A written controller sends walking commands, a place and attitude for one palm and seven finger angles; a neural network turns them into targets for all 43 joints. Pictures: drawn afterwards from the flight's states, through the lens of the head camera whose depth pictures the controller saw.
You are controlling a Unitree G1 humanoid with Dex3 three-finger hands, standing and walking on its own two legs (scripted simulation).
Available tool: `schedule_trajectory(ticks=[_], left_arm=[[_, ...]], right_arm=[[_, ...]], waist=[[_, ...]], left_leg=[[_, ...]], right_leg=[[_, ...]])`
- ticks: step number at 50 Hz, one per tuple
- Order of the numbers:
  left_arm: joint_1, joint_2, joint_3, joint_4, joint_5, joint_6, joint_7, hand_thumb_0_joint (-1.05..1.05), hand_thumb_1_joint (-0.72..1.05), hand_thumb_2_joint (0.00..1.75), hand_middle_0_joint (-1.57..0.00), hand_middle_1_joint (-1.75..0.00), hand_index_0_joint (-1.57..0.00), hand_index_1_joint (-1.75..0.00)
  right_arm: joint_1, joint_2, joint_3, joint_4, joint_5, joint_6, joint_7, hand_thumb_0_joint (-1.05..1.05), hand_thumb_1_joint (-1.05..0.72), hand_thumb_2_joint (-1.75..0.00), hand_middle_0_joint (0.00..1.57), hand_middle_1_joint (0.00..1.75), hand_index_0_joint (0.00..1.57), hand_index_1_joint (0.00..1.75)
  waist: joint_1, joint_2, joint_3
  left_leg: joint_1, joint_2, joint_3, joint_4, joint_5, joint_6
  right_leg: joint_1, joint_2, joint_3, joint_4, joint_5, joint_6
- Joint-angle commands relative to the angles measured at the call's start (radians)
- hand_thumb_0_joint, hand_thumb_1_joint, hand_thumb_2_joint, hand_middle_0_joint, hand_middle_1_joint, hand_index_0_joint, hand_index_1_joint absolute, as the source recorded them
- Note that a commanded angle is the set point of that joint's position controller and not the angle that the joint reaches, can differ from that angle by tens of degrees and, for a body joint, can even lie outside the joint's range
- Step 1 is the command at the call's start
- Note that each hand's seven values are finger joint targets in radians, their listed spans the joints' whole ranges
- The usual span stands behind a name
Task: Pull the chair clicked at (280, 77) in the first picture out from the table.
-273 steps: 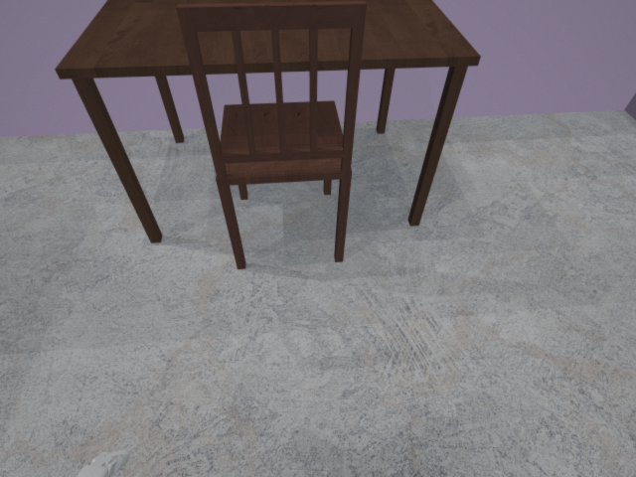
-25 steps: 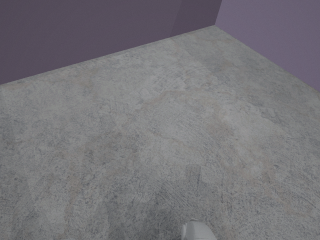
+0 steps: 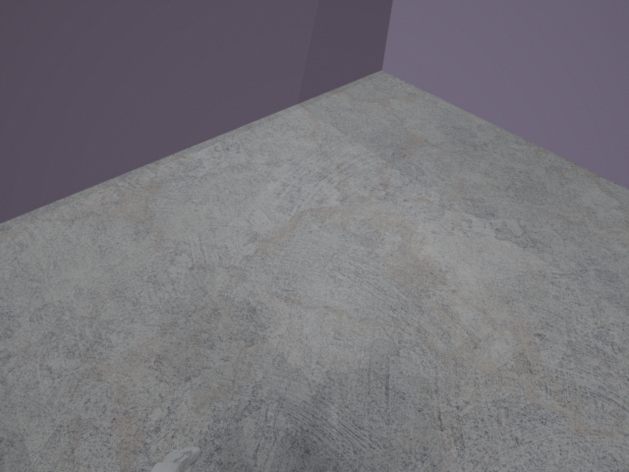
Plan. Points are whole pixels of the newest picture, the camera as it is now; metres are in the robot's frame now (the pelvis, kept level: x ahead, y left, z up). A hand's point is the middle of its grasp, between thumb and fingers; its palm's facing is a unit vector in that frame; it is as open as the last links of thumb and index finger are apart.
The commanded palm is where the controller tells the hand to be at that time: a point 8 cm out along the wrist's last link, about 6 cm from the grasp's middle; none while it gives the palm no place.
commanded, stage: turn to face it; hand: left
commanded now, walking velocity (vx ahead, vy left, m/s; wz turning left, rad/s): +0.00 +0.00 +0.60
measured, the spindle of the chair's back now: out of the picture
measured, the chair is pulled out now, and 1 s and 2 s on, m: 0.00 0.00 0.00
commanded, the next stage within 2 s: none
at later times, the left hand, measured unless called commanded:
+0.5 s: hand out of the picture +0.02 +0.24 -0.16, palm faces +0.28 -0.93 -0.25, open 7.4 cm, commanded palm none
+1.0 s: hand out of the picture -0.08 +0.14 -0.15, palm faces +0.56 -0.78 -0.27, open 7.3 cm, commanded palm none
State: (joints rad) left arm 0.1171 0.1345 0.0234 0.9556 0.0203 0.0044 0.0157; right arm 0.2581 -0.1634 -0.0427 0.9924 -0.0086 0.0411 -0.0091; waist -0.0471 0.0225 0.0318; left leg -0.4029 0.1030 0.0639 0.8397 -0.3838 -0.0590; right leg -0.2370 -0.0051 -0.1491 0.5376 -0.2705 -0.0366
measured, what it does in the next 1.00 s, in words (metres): steps on the spot, turning left: left foot, then right foot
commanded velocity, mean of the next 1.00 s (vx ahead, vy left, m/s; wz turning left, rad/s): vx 0.00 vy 0.00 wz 0.60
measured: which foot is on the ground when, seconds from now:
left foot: up 0.00-0.04, down 0.06-0.62, up 0.64-1.00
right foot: down 0.00-0.06, up 0.08-0.62, down 0.64-1.00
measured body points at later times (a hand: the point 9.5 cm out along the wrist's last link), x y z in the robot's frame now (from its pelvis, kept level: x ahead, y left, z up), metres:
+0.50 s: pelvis -0.01 +0.01 +0.01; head +0.03 +0.03 +0.46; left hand +0.01 +0.29 -0.14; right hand +0.09 -0.23 -0.13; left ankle +0.02 +0.10 -0.73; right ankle +0.00 -0.16 -0.67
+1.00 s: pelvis -0.02 -0.05 +0.01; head +0.04 -0.04 +0.46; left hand -0.11 +0.18 -0.12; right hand +0.19 -0.23 -0.15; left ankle -0.12 +0.08 -0.67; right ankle +0.01 -0.14 -0.73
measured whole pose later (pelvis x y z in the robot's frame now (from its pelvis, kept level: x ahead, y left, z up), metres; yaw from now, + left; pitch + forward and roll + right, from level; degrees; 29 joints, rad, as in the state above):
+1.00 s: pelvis -0.02 -0.05 +0.01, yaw +34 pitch +1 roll +3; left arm 0.24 0.18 0.03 0.91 0.02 0.01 0.02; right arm 0.15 -0.27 -0.09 0.94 -0.02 0.10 0.03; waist 0.01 0.01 0.10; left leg -0.43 0.06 0.04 0.94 -0.42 -0.08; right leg -0.20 -0.13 -0.24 0.52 -0.33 -0.01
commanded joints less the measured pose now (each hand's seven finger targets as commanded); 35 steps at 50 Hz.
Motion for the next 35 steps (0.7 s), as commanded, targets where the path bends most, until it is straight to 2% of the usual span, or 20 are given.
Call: schedule_trajectory(ticks=[1,2,3,4,5,6,7,9,12,15,16,22,27,29,30,31,32,33,34,35], left_arm=[[0.055,0.191,0.065,-0.053,0.000,-0.001,0.021,0.00,0.90,0.90,-0.20,-0.30,-0.20,-0.30],[0.059,0.172,0.066,-0.056,-0.004,0.006,0.022,0.00,0.90,0.90,-0.20,-0.30,-0.20,-0.30],[0.098,0.115,0.064,-0.075,-0.014,0.014,0.017,0.00,0.90,0.90,-0.20,-0.30,-0.20,-0.30],[0.056,0.103,0.055,-0.107,-0.011,0.018,0.017,0.00,0.90,0.90,-0.20,-0.30,-0.20,-0.30],[0.035,0.122,0.062,-0.102,-0.003,0.022,0.016,0.00,0.90,0.90,-0.20,-0.30,-0.20,-0.30],[0.026,0.121,0.071,-0.091,0.004,0.025,0.014,0.00,0.90,0.90,-0.20,-0.30,-0.20,-0.30],[0.021,0.129,0.074,-0.090,0.006,0.022,0.007,0.00,0.90,0.90,-0.20,-0.30,-0.20,-0.30],[0.045,0.136,0.078,-0.068,0.004,0.020,0.001,0.00,0.90,0.90,-0.20,-0.30,-0.20,-0.30],[0.067,0.138,0.078,-0.055,-0.001,0.022,-0.001,0.00,0.90,0.90,-0.20,-0.30,-0.20,-0.30],[0.047,0.139,0.078,-0.066,-0.003,0.022,0.004,0.00,0.90,0.90,-0.20,-0.30,-0.20,-0.30],[0.047,0.141,0.078,-0.070,-0.004,0.023,0.005,0.00,0.90,0.90,-0.20,-0.30,-0.20,-0.30],[0.012,0.158,0.072,-0.094,-0.008,0.026,0.008,0.00,0.90,0.90,-0.20,-0.30,-0.20,-0.30],[0.080,0.163,0.070,-0.096,-0.014,0.024,0.013,0.00,0.90,0.90,-0.20,-0.30,-0.20,-0.30],[0.156,0.175,0.076,-0.081,-0.018,0.022,0.016,0.00,0.90,0.90,-0.20,-0.30,-0.20,-0.30],[0.207,0.197,0.085,-0.076,-0.015,0.017,0.020,0.00,0.90,0.90,-0.20,-0.30,-0.20,-0.30],[0.219,0.286,0.101,-0.088,0.005,0.006,0.028,0.00,0.90,0.90,-0.20,-0.30,-0.20,-0.30],[0.155,0.364,0.102,-0.124,0.009,0.010,0.030,0.00,0.90,0.90,-0.20,-0.30,-0.20,-0.30],[0.063,0.324,0.087,-0.155,-0.001,0.015,0.034,0.00,0.90,0.90,-0.20,-0.30,-0.20,-0.30],[-0.021,0.271,0.081,-0.169,-0.002,0.006,0.031,0.00,0.90,0.90,-0.20,-0.30,-0.20,-0.30],[-0.032,0.250,0.071,-0.172,-0.006,-0.003,0.025,0.00,0.90,0.90,-0.20,-0.30,-0.20,-0.30]], right_arm=[[0.069,-0.064,-0.019,-0.045,-0.006,-0.019,0.007,0.00,-0.90,-0.90,0.20,0.30,0.20,0.30],[0.114,-0.090,-0.025,-0.039,-0.007,-0.025,0.010,0.00,-0.90,-0.90,0.20,0.30,0.20,0.30],[0.146,-0.171,-0.040,-0.047,-0.015,-0.035,0.008,0.00,-0.90,-0.90,0.20,0.30,0.20,0.30],[0.155,-0.223,-0.053,-0.056,-0.022,-0.032,0.003,0.00,-0.90,-0.90,0.20,0.30,0.20,0.30],[0.136,-0.219,-0.054,-0.055,-0.025,-0.030,-0.006,0.00,-0.90,-0.90,0.20,0.30,0.20,0.30],[0.098,-0.193,-0.051,-0.064,-0.021,-0.035,-0.013,0.00,-0.90,-0.90,0.20,0.30,0.20,0.30],[0.067,-0.174,-0.046,-0.079,-0.018,-0.038,-0.015,0.00,-0.90,-0.90,0.20,0.30,0.20,0.30],[0.031,-0.171,-0.044,-0.092,-0.015,-0.044,-0.017,0.00,-0.90,-0.90,0.20,0.30,0.20,0.30],[0.040,-0.188,-0.053,-0.099,-0.008,-0.047,-0.016,0.00,-0.90,-0.90,0.20,0.30,0.20,0.30],[0.071,-0.198,-0.063,-0.089,-0.009,-0.043,-0.013,0.00,-0.90,-0.90,0.20,0.30,0.20,0.30],[0.068,-0.204,-0.066,-0.088,-0.009,-0.041,-0.012,0.00,-0.90,-0.90,0.20,0.30,0.20,0.30],[0.047,-0.231,-0.079,-0.097,-0.014,-0.024,-0.004,0.00,-0.90,-0.90,0.20,0.30,0.20,0.30],[-0.024,-0.255,-0.090,-0.127,-0.018,-0.010,0.003,0.00,-0.90,-0.90,0.20,0.30,0.20,0.30],[-0.069,-0.249,-0.094,-0.148,-0.016,-0.002,0.009,0.00,-0.90,-0.90,0.20,0.30,0.20,0.30],[-0.091,-0.227,-0.092,-0.159,-0.011,0.002,0.011,0.00,-0.90,-0.90,0.20,0.30,0.20,0.30],[-0.067,-0.157,-0.085,-0.171,-0.002,0.008,0.015,0.00,-0.90,-0.90,0.20,0.30,0.20,0.30],[-0.071,-0.140,-0.083,-0.193,-0.010,0.004,0.015,0.00,-0.90,-0.90,0.20,0.30,0.20,0.30],[-0.085,-0.195,-0.092,-0.187,-0.022,0.007,0.019,0.00,-0.90,-0.90,0.20,0.30,0.20,0.30],[-0.058,-0.182,-0.091,-0.166,-0.024,0.017,0.026,0.00,-0.90,-0.90,0.20,0.30,0.20,0.30],[-0.040,-0.172,-0.088,-0.144,-0.024,0.019,0.031,0.00,-0.90,-0.90,0.20,0.30,0.20,0.30]], waist=[[0.034,-0.140,0.000],[0.014,-0.013,-0.019],[0.015,0.272,-0.030],[-0.002,0.354,-0.003],[0.002,0.236,-0.017],[0.016,0.238,-0.008],[0.026,0.201,-0.011],[0.037,0.114,-0.052],[0.029,0.065,-0.121],[0.009,0.069,-0.133],[0.007,0.091,-0.133],[-0.005,0.151,-0.095],[0.027,0.166,-0.101],[0.064,0.148,-0.096],[0.094,0.093,-0.095],[0.102,-0.172,-0.085],[0.095,-0.354,-0.034],[0.059,-0.217,0.006],[0.010,-0.198,0.030],[0.004,-0.206,0.042]], left_leg=[[0.118,-0.021,0.039,-0.205,0.101,0.005],[0.188,0.017,-0.024,-0.338,0.237,0.022],[0.224,0.207,-0.317,-0.457,0.498,0.114],[0.191,0.344,-0.484,-0.556,0.636,0.234],[0.156,0.323,-0.458,-0.577,0.475,0.258],[0.147,0.250,-0.417,-0.588,0.394,0.224],[0.164,0.219,-0.386,-0.564,0.376,0.202],[0.214,0.168,-0.301,-0.551,0.402,0.182],[0.296,0.139,-0.277,-0.539,0.425,0.193],[0.346,0.140,-0.313,-0.527,0.455,0.211],[0.352,0.142,-0.322,-0.525,0.454,0.216],[0.277,0.126,-0.420,-0.529,0.365,0.230],[0.155,0.086,-0.481,-0.526,0.265,0.213],[0.026,0.040,-0.470,-0.523,0.150,0.170],[-0.086,-0.006,-0.435,-0.468,0.064,0.128],[-0.266,-0.128,-0.278,-0.202,-0.092,0.047],[-0.332,-0.199,-0.134,0.094,-0.170,-0.004],[-0.244,-0.128,-0.174,0.231,-0.140,0.018],[-0.218,-0.112,-0.162,0.294,-0.062,0.017],[-0.219,-0.104,-0.132,0.345,-0.020,0.005]], right_leg=[[-0.042,-0.278,0.109,-0.089,0.259,-0.071],[-0.080,-0.253,0.067,0.027,0.169,-0.024],[-0.213,-0.121,-0.004,0.224,-0.097,0.060],[-0.293,-0.050,0.027,0.450,-0.374,0.095],[-0.288,-0.073,0.112,0.576,-0.315,0.080],[-0.330,-0.080,0.143,0.617,-0.235,0.081],[-0.360,-0.085,0.150,0.648,-0.178,0.086],[-0.353,-0.085,0.158,0.657,-0.097,0.100],[-0.344,-0.080,0.154,0.609,-0.069,0.119],[-0.343,-0.072,0.154,0.531,-0.101,0.132],[-0.343,-0.072,0.154,0.509,-0.110,0.136],[-0.269,-0.047,0.158,0.363,-0.172,0.131],[-0.097,-0.002,0.153,0.175,-0.155,0.103],[0.070,0.009,0.130,0.010,-0.065,0.087],[0.203,-0.026,0.145,-0.146,-0.009,0.073],[0.293,-0.266,0.390,-0.338,-0.204,0.000],[0.138,-0.506,0.626,-0.407,-0.282,-0.092],[-0.049,-0.493,0.515,-0.403,-0.272,-0.097],[-0.087,-0.399,0.403,-0.382,-0.189,-0.071],[-0.065,-0.335,0.337,-0.344,-0.073,-0.046]])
